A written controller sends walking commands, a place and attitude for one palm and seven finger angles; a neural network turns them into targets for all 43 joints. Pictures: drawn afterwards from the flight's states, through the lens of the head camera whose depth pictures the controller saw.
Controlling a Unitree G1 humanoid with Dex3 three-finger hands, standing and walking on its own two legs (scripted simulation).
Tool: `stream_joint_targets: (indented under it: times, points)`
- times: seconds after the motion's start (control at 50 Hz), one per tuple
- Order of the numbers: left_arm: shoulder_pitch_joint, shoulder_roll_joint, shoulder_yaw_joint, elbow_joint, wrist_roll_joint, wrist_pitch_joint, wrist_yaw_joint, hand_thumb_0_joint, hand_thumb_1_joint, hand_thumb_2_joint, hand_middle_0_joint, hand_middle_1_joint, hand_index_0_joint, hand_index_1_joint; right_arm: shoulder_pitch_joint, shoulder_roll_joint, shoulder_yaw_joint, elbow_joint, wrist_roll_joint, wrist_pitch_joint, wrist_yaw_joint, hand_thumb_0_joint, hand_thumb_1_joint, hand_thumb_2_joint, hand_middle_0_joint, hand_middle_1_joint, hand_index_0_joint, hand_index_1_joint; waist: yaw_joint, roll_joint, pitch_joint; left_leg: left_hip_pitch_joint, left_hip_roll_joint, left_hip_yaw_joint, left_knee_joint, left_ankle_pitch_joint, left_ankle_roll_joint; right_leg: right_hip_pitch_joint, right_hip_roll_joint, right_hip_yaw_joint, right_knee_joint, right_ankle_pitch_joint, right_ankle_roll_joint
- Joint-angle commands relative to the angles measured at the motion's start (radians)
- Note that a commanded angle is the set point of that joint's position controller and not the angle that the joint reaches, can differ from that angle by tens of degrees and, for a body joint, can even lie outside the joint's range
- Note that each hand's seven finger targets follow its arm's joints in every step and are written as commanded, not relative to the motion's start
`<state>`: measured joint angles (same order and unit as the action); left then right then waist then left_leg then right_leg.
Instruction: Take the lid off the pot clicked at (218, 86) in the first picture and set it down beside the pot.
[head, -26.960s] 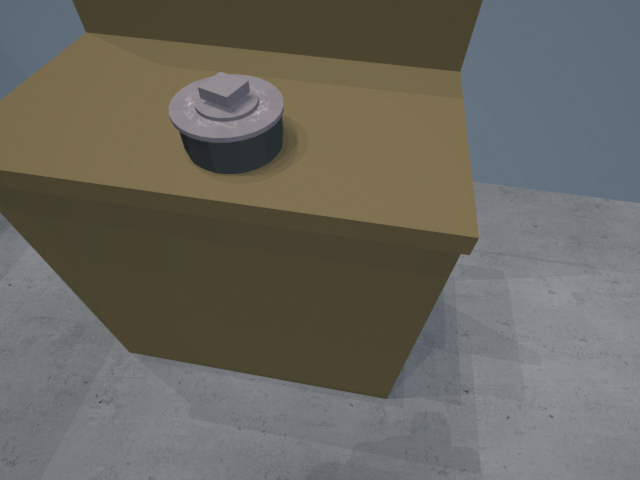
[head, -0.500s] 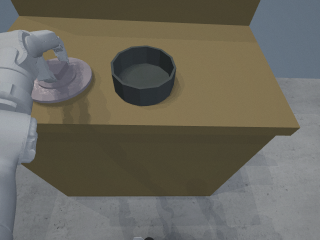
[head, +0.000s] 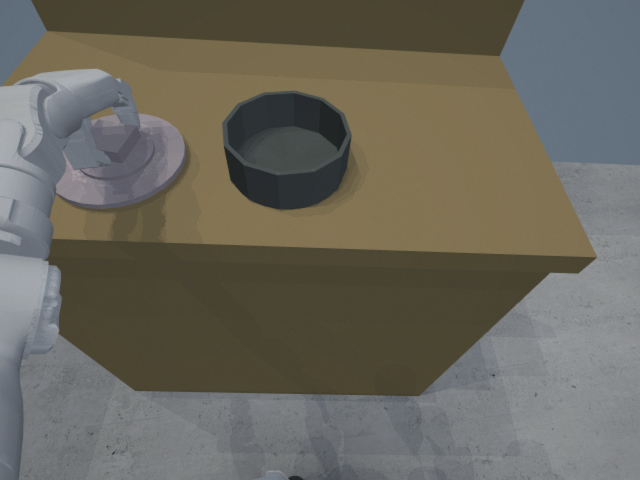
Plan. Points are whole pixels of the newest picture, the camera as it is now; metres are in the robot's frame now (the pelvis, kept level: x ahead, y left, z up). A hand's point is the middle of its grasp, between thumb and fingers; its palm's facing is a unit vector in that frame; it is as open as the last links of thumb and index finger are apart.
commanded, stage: open the fingers wide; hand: left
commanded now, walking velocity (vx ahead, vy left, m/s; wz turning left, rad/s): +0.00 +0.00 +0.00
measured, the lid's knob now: (110, 141) +0.51 +0.26 +0.12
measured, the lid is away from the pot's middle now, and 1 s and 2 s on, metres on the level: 0.23 0.23 0.23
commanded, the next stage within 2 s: raise the empty hand in 0.78 s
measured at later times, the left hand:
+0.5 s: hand (88, 139) +0.49 +0.27 +0.14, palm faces -0.39 -0.10 -0.92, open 10.0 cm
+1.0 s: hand (85, 132) +0.49 +0.27 +0.15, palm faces -0.36 -0.07 -0.93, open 11.0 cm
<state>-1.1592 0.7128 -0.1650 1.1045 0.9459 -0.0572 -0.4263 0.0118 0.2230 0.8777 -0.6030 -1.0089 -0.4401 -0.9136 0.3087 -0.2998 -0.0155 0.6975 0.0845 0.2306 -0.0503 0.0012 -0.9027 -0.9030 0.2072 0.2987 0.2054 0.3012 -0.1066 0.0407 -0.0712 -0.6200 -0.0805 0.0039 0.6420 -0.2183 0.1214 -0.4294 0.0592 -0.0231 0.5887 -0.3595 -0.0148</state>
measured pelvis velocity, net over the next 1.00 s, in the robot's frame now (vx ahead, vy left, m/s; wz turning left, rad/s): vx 0.00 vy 0.01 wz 0.00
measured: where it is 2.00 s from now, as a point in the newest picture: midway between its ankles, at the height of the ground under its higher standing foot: outside the picture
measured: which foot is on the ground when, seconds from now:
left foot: down 0.00-1.00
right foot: down 0.00-1.00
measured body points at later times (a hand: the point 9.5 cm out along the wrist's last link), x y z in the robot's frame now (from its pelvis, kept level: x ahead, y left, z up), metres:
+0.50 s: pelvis +0.00 +0.00 +0.00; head +0.07 +0.02 +0.44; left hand +0.50 +0.27 +0.20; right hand +0.02 -0.28 -0.12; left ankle +0.05 +0.03 -0.72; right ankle -0.05 -0.12 -0.72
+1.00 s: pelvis +0.00 +0.01 +0.00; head +0.07 +0.03 +0.44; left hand +0.50 +0.27 +0.21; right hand +0.02 -0.27 -0.12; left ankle +0.05 +0.03 -0.72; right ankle -0.05 -0.12 -0.72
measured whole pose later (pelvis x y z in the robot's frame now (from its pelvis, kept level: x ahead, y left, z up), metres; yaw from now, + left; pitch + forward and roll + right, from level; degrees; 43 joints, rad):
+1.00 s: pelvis +0.00 +0.01 +0.00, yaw +0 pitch +12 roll -4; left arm -1.18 0.70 -0.17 1.10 0.96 -0.05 -0.42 0.00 -0.12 0.89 -0.49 -0.63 -0.48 -0.63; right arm 0.33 -0.30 -0.02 0.71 0.08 0.23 -0.05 0.00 -0.90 -0.90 0.21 0.30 0.21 0.30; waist -0.11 0.05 -0.08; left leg -0.63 -0.09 0.01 0.63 -0.22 0.14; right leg -0.44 0.05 -0.02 0.58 -0.36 -0.01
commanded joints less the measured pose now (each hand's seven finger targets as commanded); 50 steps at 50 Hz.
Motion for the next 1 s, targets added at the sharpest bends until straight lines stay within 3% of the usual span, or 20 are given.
stream_joint_targets:
  times: [0.0, 0.06, 0.14, 0.16, 0.18, 0.24, 0.32, 0.4, 0.46, 0.52, 0.54, 0.62, 0.64, 0.68, 0.72, 0.78, 0.82, 0.92, 0.94, 0.98]
  points:
    - [-0.512, 0.321, 0.11, -0.162, 0.0, 0.002, 0.039, 0.0, 0.298, 0.911, -0.569, -0.954, -0.562, -0.951, 0.078, -0.189, -0.05, -0.055, -0.002, -0.011, -0.02, 0.0, -0.9, -0.9, 0.2, 0.3, 0.2, 0.3, -0.005, 0.026, -0.399, 0.565, 0.049, -0.103, -0.041, 0.194, -0.047, -0.172, 0.032, -0.002, -0.106, 0.152, -0.048]
    - [-0.551, 0.233, 0.037, -0.159, -0.007, 0.012, 0.031, 0.0, 0.244, 0.904, -0.552, -0.919, -0.547, -0.916, 0.075, -0.185, -0.051, -0.048, 0.0, -0.011, -0.019, 0.0, -0.9, -0.9, 0.2, 0.3, 0.2, 0.3, -0.019, 0.039, -0.395, 0.582, 0.048, -0.101, -0.033, 0.215, -0.046, -0.194, 0.032, -0.004, -0.104, 0.164, -0.046]
    - [-0.556, 0.288, 0.081, -0.2, 0.007, -0.003, 0.035, 0.0, 0.174, 0.893, -0.53, -0.871, -0.526, -0.869, 0.074, -0.19, -0.052, -0.049, -0.003, -0.009, -0.014, 0.0, -0.9, -0.9, 0.2, 0.3, 0.2, 0.3, -0.004, 0.088, -0.44, 0.621, 0.052, -0.108, -0.017, 0.31, -0.062, -0.195, 0.036, -0.004, -0.088, 0.186, -0.05]
    - [-0.532, 0.236, 0.046, -0.17, 0.002, -0.001, 0.03, 0.0, 0.156, 0.89, -0.525, -0.86, -0.521, -0.858, 0.075, -0.183, -0.053, -0.052, -0.002, -0.009, -0.013, 0.0, -0.9, -0.9, 0.2, 0.3, 0.2, 0.3, -0.01, 0.085, -0.414, 0.615, 0.049, -0.109, -0.017, 0.3, -0.061, -0.21, 0.038, -0.007, -0.091, 0.178, -0.05]
    - [-0.508, 0.249, 0.064, -0.143, -0.006, 0.0, 0.028, 0.0, 0.139, 0.887, -0.519, -0.848, -0.515, -0.846, 0.079, -0.186, -0.053, -0.047, -0.001, -0.008, -0.015, 0.0, -0.9, -0.9, 0.2, 0.3, 0.2, 0.3, -0.012, 0.034, -0.39, 0.587, 0.05, -0.102, -0.02, 0.271, -0.052, -0.197, 0.037, -0.009, -0.095, 0.181, -0.047]
    - [-0.523, 0.285, 0.078, -0.168, -0.009, 0.001, 0.027, 0.0, 0.085, 0.879, -0.504, -0.811, -0.501, -0.809, 0.076, -0.193, -0.051, -0.05, 0.0, -0.003, -0.012, 0.0, -0.9, -0.9, 0.2, 0.3, 0.2, 0.3, -0.01, 0.043, -0.406, 0.566, 0.044, -0.087, -0.016, 0.284, -0.045, -0.166, 0.032, -0.003, -0.087, 0.216, -0.047]
    - [-0.55, 0.215, 0.026, -0.193, -0.011, -0.002, 0.022, 0.0, 0.015, 0.868, -0.482, -0.762, -0.48, -0.761, 0.08, -0.192, -0.055, -0.045, 0.003, -0.005, -0.009, 0.0, -0.9, -0.9, 0.2, 0.3, 0.2, 0.3, -0.013, 0.091, -0.393, 0.624, 0.058, -0.113, -0.015, 0.329, -0.064, -0.225, 0.037, -0.012, -0.084, 0.185, -0.051]
    - [-0.522, 0.308, 0.099, -0.171, -0.01, -0.011, 0.028, 0.0, -0.054, 0.852, -0.459, -0.718, -0.458, -0.717, 0.089, -0.188, -0.054, -0.05, -0.001, -0.004, -0.017, 0.0, -0.9, -0.9, 0.2, 0.3, 0.2, 0.3, -0.013, 0.036, -0.421, 0.586, 0.045, -0.097, -0.017, 0.28, -0.046, -0.173, 0.036, -0.003, -0.095, 0.203, -0.047]
    - [-0.535, 0.241, 0.049, -0.168, -0.006, -0.006, 0.03, 0.0, -0.107, 0.843, -0.443, -0.681, -0.443, -0.681, 0.092, -0.189, -0.058, -0.042, 0.001, -0.001, -0.011, 0.0, -0.9, -0.9, 0.2, 0.3, 0.2, 0.3, -0.017, 0.063, -0.409, 0.606, 0.054, -0.107, -0.014, 0.323, -0.058, -0.211, 0.037, -0.01, -0.087, 0.195, -0.047]
    - [-0.544, 0.203, 0.027, -0.191, -0.007, -0.007, 0.031, 0.0, -0.111, 0.851, -0.448, -0.672, -0.448, -0.672, 0.093, -0.191, -0.06, -0.044, -0.002, -0.003, -0.002, 0.0, -0.9, -0.9, 0.2, 0.3, 0.2, 0.3, -0.007, 0.129, -0.405, 0.658, 0.063, -0.136, -0.014, 0.358, -0.084, -0.261, 0.043, -0.014, -0.074, 0.156, -0.054]
    - [-0.564, 0.248, 0.065, -0.215, -0.001, -0.011, 0.034, 0.0, -0.112, 0.854, -0.449, -0.669, -0.449, -0.669, 0.097, -0.194, -0.064, -0.044, -0.006, -0.001, -0.001, 0.0, -0.9, -0.9, 0.2, 0.3, 0.2, 0.3, -0.006, 0.111, -0.444, 0.672, 0.07, -0.151, -0.021, 0.337, -0.087, -0.258, 0.042, -0.011, -0.077, 0.144, -0.049]
    - [-0.549, 0.236, 0.061, -0.188, -0.016, -0.01, 0.034, 0.0, -0.117, 0.864, -0.455, -0.657, -0.455, -0.657, 0.101, -0.194, -0.062, -0.045, -0.004, -0.006, -0.007, 0.0, -0.9, -0.9, 0.2, 0.3, 0.2, 0.3, -0.006, 0.078, -0.427, 0.64, 0.06, -0.137, -0.024, 0.306, -0.08, -0.239, 0.04, -0.011, -0.077, 0.157, -0.053]
    - [-0.55, 0.279, 0.092, -0.198, -0.006, -0.012, 0.041, 0.0, -0.118, 0.866, -0.457, -0.654, -0.457, -0.654, 0.105, -0.195, -0.063, -0.045, -0.005, -0.003, -0.008, 0.0, -0.9, -0.9, 0.2, 0.3, 0.2, 0.3, -0.004, 0.064, -0.453, 0.647, 0.062, -0.146, -0.022, 0.325, -0.081, -0.231, 0.041, -0.007, -0.075, 0.163, -0.05]
    - [-0.573, 0.255, 0.07, -0.206, -0.001, -0.01, 0.045, 0.0, -0.12, 0.87, -0.459, -0.649, -0.459, -0.649, 0.103, -0.189, -0.064, -0.048, -0.005, -0.003, -0.008, 0.0, -0.9, -0.9, 0.2, 0.3, 0.2, 0.3, -0.009, 0.08, -0.46, 0.66, 0.063, -0.151, -0.023, 0.331, -0.086, -0.242, 0.042, -0.006, -0.078, 0.157, -0.05]
    - [-0.568, 0.192, 0.027, -0.176, -0.01, -0.003, 0.043, 0.0, -0.122, 0.874, -0.462, -0.644, -0.462, -0.644, 0.108, -0.193, -0.064, -0.036, -0.002, -0.008, -0.007, 0.0, -0.9, -0.9, 0.2, 0.3, 0.2, 0.3, -0.012, 0.08, -0.41, 0.657, 0.072, -0.157, -0.03, 0.331, -0.094, -0.271, 0.041, -0.014, -0.072, 0.145, -0.052]
    - [-0.522, 0.265, 0.09, -0.14, 0.001, 0.002, 0.053, 0.0, -0.125, 0.881, -0.467, -0.634, -0.467, -0.634, 0.109, -0.19, -0.061, -0.044, -0.006, -0.009, -0.012, 0.0, -0.9, -0.9, 0.2, 0.3, 0.2, 0.3, -0.005, 0.032, -0.423, 0.623, 0.059, -0.147, -0.036, 0.269, -0.08, -0.233, 0.041, -0.006, -0.082, 0.144, -0.05]
    - [-0.53, 0.231, 0.057, -0.127, -0.003, 0.004, 0.052, 0.0, -0.128, 0.887, -0.471, -0.627, -0.471, -0.627, 0.105, -0.191, -0.057, -0.044, -0.004, -0.012, -0.012, 0.0, -0.9, -0.9, 0.2, 0.3, 0.2, 0.3, -0.005, 0.046, -0.398, 0.606, 0.058, -0.143, -0.039, 0.254, -0.083, -0.239, 0.038, -0.008, -0.076, 0.141, -0.053]
    - [-0.631, 0.238, 0.054, -0.25, 0.006, -0.002, 0.052, 0.0, -0.13, 0.892, -0.474, -0.62, -0.474, -0.62, 0.097, -0.189, -0.064, -0.055, -0.009, -0.014, -0.01, 0.0, -0.9, -0.9, 0.2, 0.3, 0.2, 0.3, -0.003, 0.136, -0.475, 0.713, 0.07, -0.173, -0.03, 0.354, -0.104, -0.261, 0.041, -0.005, -0.074, 0.142, -0.054]
    - [-0.654, 0.268, 0.077, -0.269, 0.008, -0.005, 0.05, 0.0, -0.13, 0.892, -0.474, -0.62, -0.474, -0.62, 0.1, -0.187, -0.066, -0.053, -0.011, -0.016, -0.009, 0.0, -0.9, -0.9, 0.2, 0.3, 0.2, 0.3, -0.005, 0.144, -0.499, 0.73, 0.074, -0.18, -0.03, 0.371, -0.105, -0.259, 0.042, -0.001, -0.082, 0.14, -0.051]
    - [-0.615, 0.216, 0.046, -0.206, -0.002, 0.004, 0.042, 0.0, -0.13, 0.892, -0.474, -0.62, -0.474, -0.62, 0.098, -0.182, -0.064, -0.052, -0.006, -0.019, -0.008, 0.0, -0.9, -0.9, 0.2, 0.3, 0.2, 0.3, -0.01, 0.115, -0.448, 0.706, 0.071, -0.186, -0.037, 0.342, -0.105, -0.27, 0.045, -0.005, -0.087, 0.127, -0.051]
